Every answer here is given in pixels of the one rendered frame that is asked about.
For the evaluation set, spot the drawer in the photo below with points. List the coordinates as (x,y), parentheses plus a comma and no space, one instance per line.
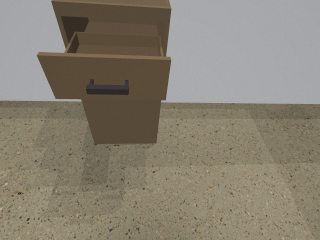
(108,59)

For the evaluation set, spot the handle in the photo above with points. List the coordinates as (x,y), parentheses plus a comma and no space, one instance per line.
(102,89)

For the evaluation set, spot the cabinet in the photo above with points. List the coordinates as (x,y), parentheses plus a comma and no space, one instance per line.
(118,121)

